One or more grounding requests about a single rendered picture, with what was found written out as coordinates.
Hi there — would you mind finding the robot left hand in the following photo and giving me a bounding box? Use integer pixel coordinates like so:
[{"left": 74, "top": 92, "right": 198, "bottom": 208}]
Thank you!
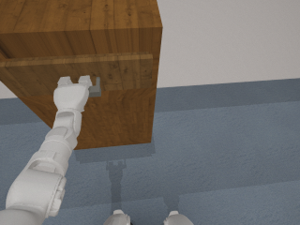
[{"left": 53, "top": 75, "right": 93, "bottom": 113}]

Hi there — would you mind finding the robot left thigh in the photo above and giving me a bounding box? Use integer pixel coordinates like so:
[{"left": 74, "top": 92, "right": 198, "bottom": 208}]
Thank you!
[{"left": 103, "top": 213, "right": 130, "bottom": 225}]

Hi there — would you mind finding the left robot shin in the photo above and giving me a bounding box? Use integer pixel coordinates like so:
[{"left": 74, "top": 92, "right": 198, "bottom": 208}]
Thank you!
[{"left": 113, "top": 209, "right": 124, "bottom": 215}]

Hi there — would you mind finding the handle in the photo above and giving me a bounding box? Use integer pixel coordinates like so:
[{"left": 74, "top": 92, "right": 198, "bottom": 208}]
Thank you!
[{"left": 88, "top": 77, "right": 101, "bottom": 98}]

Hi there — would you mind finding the left robot upper arm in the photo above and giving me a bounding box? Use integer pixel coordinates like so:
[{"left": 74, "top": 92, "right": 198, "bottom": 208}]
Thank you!
[{"left": 0, "top": 168, "right": 67, "bottom": 225}]

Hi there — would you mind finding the left robot forearm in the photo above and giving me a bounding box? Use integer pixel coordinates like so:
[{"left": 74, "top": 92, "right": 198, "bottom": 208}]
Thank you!
[{"left": 6, "top": 108, "right": 83, "bottom": 208}]

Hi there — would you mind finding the drawer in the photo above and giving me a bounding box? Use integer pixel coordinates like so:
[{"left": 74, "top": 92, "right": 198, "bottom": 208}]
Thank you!
[{"left": 0, "top": 52, "right": 153, "bottom": 98}]

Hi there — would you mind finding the cabinet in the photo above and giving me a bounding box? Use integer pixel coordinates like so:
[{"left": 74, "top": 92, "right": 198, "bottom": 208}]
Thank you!
[{"left": 0, "top": 0, "right": 163, "bottom": 150}]

